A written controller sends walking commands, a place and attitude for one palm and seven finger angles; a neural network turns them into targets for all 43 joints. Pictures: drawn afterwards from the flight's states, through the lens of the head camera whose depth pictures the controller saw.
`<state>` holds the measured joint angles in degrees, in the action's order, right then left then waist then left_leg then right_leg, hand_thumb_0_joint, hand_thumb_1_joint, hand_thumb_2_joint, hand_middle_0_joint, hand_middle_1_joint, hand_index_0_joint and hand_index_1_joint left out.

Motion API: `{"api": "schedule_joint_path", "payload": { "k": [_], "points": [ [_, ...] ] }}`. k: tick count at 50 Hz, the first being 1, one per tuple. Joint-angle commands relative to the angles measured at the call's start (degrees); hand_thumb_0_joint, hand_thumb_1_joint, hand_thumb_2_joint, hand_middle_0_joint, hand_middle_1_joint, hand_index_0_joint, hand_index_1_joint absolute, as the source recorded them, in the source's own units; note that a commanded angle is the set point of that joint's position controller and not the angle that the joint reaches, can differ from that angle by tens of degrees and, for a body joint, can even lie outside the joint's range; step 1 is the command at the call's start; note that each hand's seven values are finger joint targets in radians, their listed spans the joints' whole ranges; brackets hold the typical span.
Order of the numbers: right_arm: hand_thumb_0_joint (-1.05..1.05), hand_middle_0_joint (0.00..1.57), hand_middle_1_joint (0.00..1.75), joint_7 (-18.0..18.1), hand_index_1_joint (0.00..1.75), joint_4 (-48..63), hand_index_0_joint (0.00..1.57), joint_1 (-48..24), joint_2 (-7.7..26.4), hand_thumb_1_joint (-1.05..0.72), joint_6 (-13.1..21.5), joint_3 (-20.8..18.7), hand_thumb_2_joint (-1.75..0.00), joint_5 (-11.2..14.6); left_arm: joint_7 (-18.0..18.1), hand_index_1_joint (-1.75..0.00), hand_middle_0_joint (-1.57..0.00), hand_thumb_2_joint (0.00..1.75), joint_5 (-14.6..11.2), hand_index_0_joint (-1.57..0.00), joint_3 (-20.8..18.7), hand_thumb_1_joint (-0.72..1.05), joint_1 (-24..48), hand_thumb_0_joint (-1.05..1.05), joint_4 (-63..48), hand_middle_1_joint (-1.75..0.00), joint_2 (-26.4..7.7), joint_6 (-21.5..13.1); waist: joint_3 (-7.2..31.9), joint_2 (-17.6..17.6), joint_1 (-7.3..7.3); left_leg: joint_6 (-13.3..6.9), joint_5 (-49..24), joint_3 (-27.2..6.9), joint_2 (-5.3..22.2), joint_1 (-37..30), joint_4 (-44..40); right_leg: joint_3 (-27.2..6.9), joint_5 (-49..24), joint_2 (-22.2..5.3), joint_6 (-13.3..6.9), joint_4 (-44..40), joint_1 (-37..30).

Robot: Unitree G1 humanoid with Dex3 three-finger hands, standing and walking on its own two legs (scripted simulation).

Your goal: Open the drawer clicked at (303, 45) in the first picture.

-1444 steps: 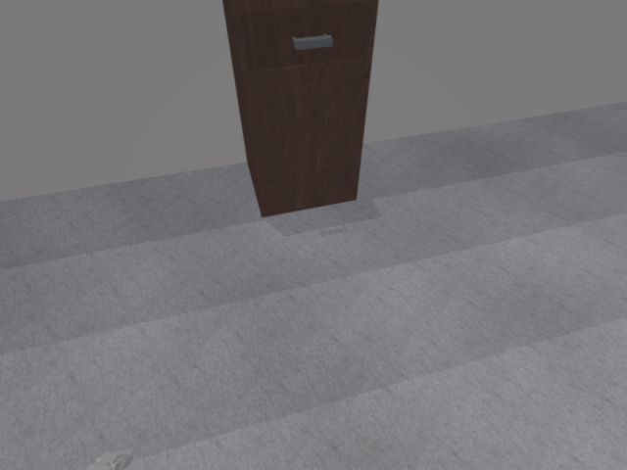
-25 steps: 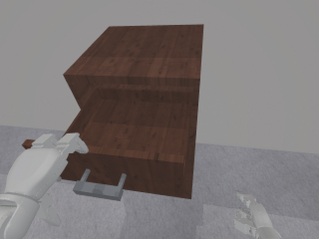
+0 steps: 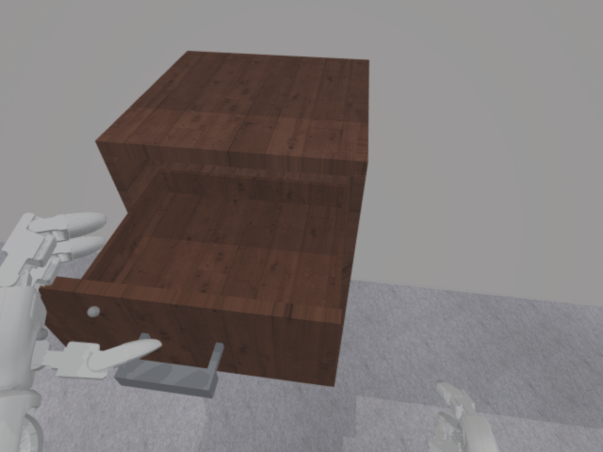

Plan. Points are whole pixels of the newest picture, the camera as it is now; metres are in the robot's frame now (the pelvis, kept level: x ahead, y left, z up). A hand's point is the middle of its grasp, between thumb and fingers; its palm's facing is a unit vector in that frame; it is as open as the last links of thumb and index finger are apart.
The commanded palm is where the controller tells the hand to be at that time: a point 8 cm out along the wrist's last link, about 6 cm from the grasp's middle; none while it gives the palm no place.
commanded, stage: draw the hand back to the body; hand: left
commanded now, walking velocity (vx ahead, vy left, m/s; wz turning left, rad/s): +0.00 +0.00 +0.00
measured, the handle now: (174, 361) +0.23 +0.20 +0.01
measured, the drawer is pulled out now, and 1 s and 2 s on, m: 0.28 0.28 0.28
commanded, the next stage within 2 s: step back with the hand held close in 0.64 s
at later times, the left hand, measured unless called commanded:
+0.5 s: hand (85, 323) +0.18 +0.22 +0.18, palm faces +0.42 -0.81 -0.41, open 8.2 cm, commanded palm +0.13 +0.27 +0.20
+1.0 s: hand (87, 327) +0.18 +0.22 +0.18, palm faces +0.32 -0.81 -0.50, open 7.4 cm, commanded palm +0.11 +0.27 +0.20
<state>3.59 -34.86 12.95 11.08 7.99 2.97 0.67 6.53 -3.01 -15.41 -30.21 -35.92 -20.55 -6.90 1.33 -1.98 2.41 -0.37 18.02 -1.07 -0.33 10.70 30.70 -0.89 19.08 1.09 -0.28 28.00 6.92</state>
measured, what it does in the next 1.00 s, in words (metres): stands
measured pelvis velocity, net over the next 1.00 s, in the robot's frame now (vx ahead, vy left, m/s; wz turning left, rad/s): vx -0.02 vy -0.01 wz -0.02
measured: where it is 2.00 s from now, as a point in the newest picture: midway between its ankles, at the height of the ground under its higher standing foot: outside the picture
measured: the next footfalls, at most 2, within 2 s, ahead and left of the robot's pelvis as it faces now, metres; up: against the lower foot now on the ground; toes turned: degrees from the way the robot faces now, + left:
right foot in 1.78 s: -0.18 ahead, -0.13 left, +0.00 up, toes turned -3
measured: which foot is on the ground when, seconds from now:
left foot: down 0.00-1.00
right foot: down 0.00-1.00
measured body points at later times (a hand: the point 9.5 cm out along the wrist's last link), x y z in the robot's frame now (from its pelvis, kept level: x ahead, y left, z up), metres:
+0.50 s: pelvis +0.00 -0.01 +0.00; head -0.01 -0.04 +0.45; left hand +0.15 +0.26 +0.21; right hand +0.21 -0.23 -0.08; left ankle -0.01 +0.11 -0.74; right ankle -0.04 -0.12 -0.74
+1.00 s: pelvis -0.02 -0.01 +0.00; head -0.01 -0.02 +0.45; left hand +0.16 +0.26 +0.20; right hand +0.15 -0.25 -0.08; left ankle -0.01 +0.11 -0.74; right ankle -0.04 -0.12 -0.74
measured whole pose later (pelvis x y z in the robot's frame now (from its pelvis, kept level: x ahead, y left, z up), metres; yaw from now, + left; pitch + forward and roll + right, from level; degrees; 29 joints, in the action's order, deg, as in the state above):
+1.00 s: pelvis -0.02 -0.01 +0.00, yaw -1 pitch +1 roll +0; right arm 2.9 -32.6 9.6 14.1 1.6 -0.9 1.8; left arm 5.6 -3.0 -21.8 -33.1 -31.2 -21.6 -10.5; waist -0.4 -3.1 -0.7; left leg 0.0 14.8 -0.3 0.4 15.9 29.7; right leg -1.4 16.3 1.7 -0.4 28.4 13.1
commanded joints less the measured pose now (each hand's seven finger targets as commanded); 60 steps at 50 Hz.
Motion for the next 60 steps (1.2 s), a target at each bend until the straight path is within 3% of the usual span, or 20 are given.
{"api": "schedule_joint_path", "payload": {
  "k": [1,4,6,8,13,16,20,22,25,26,31,34,37,38,40,42,46,50,56,60],
  "points": [
    [0.00,0.20,0.30,0.3,0.30,9.4,0.20,-9.7,6.1,-0.90,3.0,-3.2,-0.90,0.5,0.5,-0.77,-0.25,0.58,-1.4,-0.25,-7.2,0.17,1.2,0.00,-7.4,-0.77,-6.6,-2.8,1.0,-2.4,0.88,0.2,-18.4,0.7,3.4,-2.4,-4.8,3.5,-17.2,-1.7,-1.2,-4.0,3.5],
    [0.00,0.20,0.30,0.3,0.30,9.6,0.20,-9.6,6.7,-0.90,2.4,-3.8,-0.90,0.6,0.3,-0.70,-0.25,0.63,-1.7,-0.25,-7.4,0.27,0.7,0.00,-8.0,-0.70,-7.1,-3.1,4.4,0.6,0.81,-0.2,-19.3,1.0,3.3,-3.8,-4.4,3.3,-18.5,-2.0,-0.7,-3.7,2.8],
    [0.00,0.20,0.30,0.4,0.30,9.5,0.20,-10.2,6.7,-0.90,2.5,-4.0,-0.90,0.7,0.4,-0.66,-0.24,0.66,-1.6,-0.24,-7.7,0.34,0.5,0.00,-9.3,-0.66,-7.5,-3.1,5.7,-1.7,0.82,-0.3,-20.5,1.5,3.0,-4.8,-3.9,3.0,-20.2,-2.2,-0.7,-3.8,2.3],
    [0.00,0.20,0.30,0.5,0.30,9.5,0.20,-9.8,6.6,-0.90,2.5,-4.0,-0.90,0.7,0.7,-0.62,-0.24,0.69,-1.5,-0.24,-8.5,0.41,-0.2,0.00,-9.8,-0.62,-8.3,-3.2,7.1,0.3,0.91,-0.3,-20.4,1.5,2.9,-5.0,-3.8,3.1,-20.4,-2.2,-0.5,-3.5,2.1],
    [0.00,0.20,0.30,1.2,0.30,8.9,0.20,-9.9,6.3,-0.90,2.2,-4.0,-0.90,0.8,1.3,-0.50,-0.22,0.76,-1.6,-0.22,-10.1,0.58,0.5,0.00,-8.5,-0.50,-9.5,-2.9,4.9,0.7,0.61,-0.4,-19.3,1.7,2.5,-4.3,-3.6,3.0,-21.2,-2.3,-0.4,-4.1,2.9],
    [0.00,0.20,0.30,1.4,0.30,8.6,0.20,-10.2,6.6,-0.90,1.8,-4.1,-0.90,0.9,1.3,-0.43,-0.22,0.81,-1.6,-0.22,-10.8,0.69,1.4,0.00,-7.4,-0.43,-9.7,-2.5,4.0,-1.9,0.64,-0.3,-19.1,1.8,2.5,-4.6,-3.5,2.8,-21.1,-2.2,-0.5,-4.7,3.4],
    [0.00,0.20,0.30,1.1,0.30,8.9,0.20,-10.0,6.5,-0.90,1.5,-4.0,-0.90,0.9,1.0,-0.34,-0.21,0.87,-1.8,-0.21,-9.1,0.83,1.2,0.00,-6.4,-0.34,-8.3,-2.3,3.8,0.1,0.52,-0.5,-19.9,1.6,2.6,-4.6,-3.5,3.1,-21.7,-2.4,-0.1,-4.1,3.6],
    [0.00,0.20,0.30,1.0,0.30,9.0,0.20,-10.1,6.6,-0.90,1.7,-4.0,-0.90,0.9,1.0,-0.30,-0.20,0.90,-1.6,-0.20,-8.5,0.90,2.1,0.00,-7.8,-0.30,-8.4,-2.3,4.2,-1.5,0.46,-0.4,-20.1,1.5,2.5,-5.1,-3.7,3.0,-21.5,-2.5,-0.3,-4.1,3.3],
    [0.00,0.20,0.30,1.0,0.30,9.2,0.20,-10.6,6.6,-0.90,1.5,-4.0,-0.90,0.8,1.0,-0.30,-0.20,0.90,-1.8,-0.20,-9.1,0.90,1.5,0.00,-7.0,-0.30,-9.0,-2.1,4.1,0.5,0.80,-0.7,-18.5,1.6,2.4,-4.7,-3.9,3.0,-20.7,-2.4,-0.1,-4.3,3.4],
    [0.00,0.20,0.30,1.1,0.30,9.1,0.20,-10.8,6.7,-0.90,1.6,-4.0,-0.90,0.8,1.1,-0.30,-0.20,0.90,-1.7,-0.20,-9.5,0.90,2.0,0.00,-7.6,-0.30,-9.3,-2.3,3.7,-1.6,0.84,-0.5,-18.2,1.7,2.2,-4.7,-3.7,2.6,-20.7,-2.3,-0.4,-4.7,3.3],
    [0.00,0.20,0.30,1.1,0.30,9.0,0.20,-11.0,6.4,-0.90,1.6,-3.9,-0.90,0.9,1.1,-0.30,-0.20,0.90,-1.9,-0.20,-10.4,0.90,2.1,0.00,-7.5,-0.30,-9.7,-2.5,3.2,-1.9,0.84,-0.5,-16.4,1.9,2.1,-4.4,-3.8,2.4,-19.6,-2.4,-0.4,-5.3,3.6],
    [0.00,0.20,0.30,1.2,0.30,9.2,0.20,-10.9,6.2,-0.90,1.2,-3.9,-0.90,0.9,1.0,-0.30,-0.20,0.90,-2.0,-0.20,-9.7,0.90,1.4,0.00,-5.6,-0.30,-8.9,-2.5,2.3,1.4,0.74,-0.7,-15.2,1.8,2.2,-4.1,-4.0,2.5,-18.4,-2.4,0.0,-5.4,4.3],
    [0.00,0.20,0.30,1.3,0.30,9.0,0.20,-11.2,6.3,-0.90,1.4,-4.0,-0.90,0.9,1.1,-0.30,-0.20,0.90,-1.9,-0.20,-9.8,0.90,2.2,0.00,-5.4,-0.30,-9.2,-2.7,1.9,0.4,0.69,-0.8,-14.2,1.9,2.2,-4.2,-4.2,2.2,-17.4,-2.6,0.0,-5.9,4.5],
    [0.00,0.20,0.30,0.7,0.30,10.5,0.20,-7.3,8.2,-0.90,0.5,-4.4,-0.90,1.2,1.5,-0.30,-0.20,0.90,-1.4,-0.20,-19.7,0.90,13.2,0.00,-11.4,-0.30,-19.2,-5.7,-1.2,1.0,-1.61,-2.2,-10.0,0.7,2.2,-1.2,-1.5,-6.5,-22.0,-5.9,-0.7,-10.1,9.1],
    [0.00,0.20,0.30,0.4,0.30,8.8,0.20,-8.4,7.2,-0.90,-0.4,-4.4,-0.90,0.9,0.5,-0.30,-0.20,0.90,-0.7,-0.20,-14.5,0.90,5.5,0.00,-3.8,-0.30,-12.7,-6.4,0.0,7.6,-2.59,-2.0,-9.6,0.6,1.4,-1.9,1.7,-7.5,-30.4,-8.6,-1.4,-9.2,8.6],
    [0.00,0.20,0.30,0.1,0.30,9.7,0.20,-8.3,7.6,-0.90,-1.1,-4.6,-0.90,1.1,-0.1,-0.30,-0.20,0.90,-0.4,-0.20,-12.5,0.90,2.6,0.00,-2.6,-0.30,-10.4,-6.9,2.4,4.8,-2.85,-1.9,-14.2,0.8,2.0,-2.1,1.1,-5.9,-35.0,-9.0,-1.1,-6.6,6.5],
    [0.00,0.20,0.30,-0.3,0.30,11.3,0.20,-8.9,8.5,-0.90,-2.7,-5.9,-0.90,1.3,0.1,-0.30,-0.20,0.90,-0.5,-0.20,-12.6,0.90,-3.4,0.00,-4.7,-0.30,-9.9,-6.9,6.9,1.2,-2.39,-2.1,-23.8,-0.3,4.7,-3.1,-1.3,-3.4,-30.8,-6.9,0.1,-3.1,5.4],
    [0.00,0.20,0.30,-0.1,0.30,13.0,0.20,-9.2,7.8,-0.90,-4.1,-6.1,-0.90,1.4,1.1,-0.30,-0.20,0.90,-0.4,-0.20,-15.4,0.90,-6.2,0.00,-9.6,-0.30,-12.5,-7.4,8.8,3.1,-2.30,-2.1,-25.4,-2.1,5.9,0.2,-2.2,-2.5,-26.7,-5.9,0.0,-0.9,4.1],
    [0.00,0.20,0.30,0.5,0.30,13.8,0.20,-9.4,7.7,-0.90,-3.4,-5.9,-0.90,0.6,2.4,-0.30,-0.20,0.90,-0.5,-0.20,-18.6,0.90,-8.0,0.00,-14.6,-0.30,-15.4,-8.7,8.8,-5.9,-1.54,-2.8,-21.6,-4.9,8.5,7.2,-7.0,-0.5,-16.0,-3.1,0.5,3.4,2.6],
    [0.00,0.20,0.30,0.2,0.30,13.3,0.20,-7.4,7.9,-0.90,-1.9,-5.7,-0.90,0.4,2.5,-0.30,-0.20,0.90,-0.5,-0.20,-17.3,0.90,-8.1,0.00,-13.4,-0.30,-13.1,-9.2,6.8,-8.9,-1.84,-3.8,-10.5,-6.0,10.5,14.8,-9.6,0.4,-6.3,-1.9,0.7,7.4,1.8]
  ]
}}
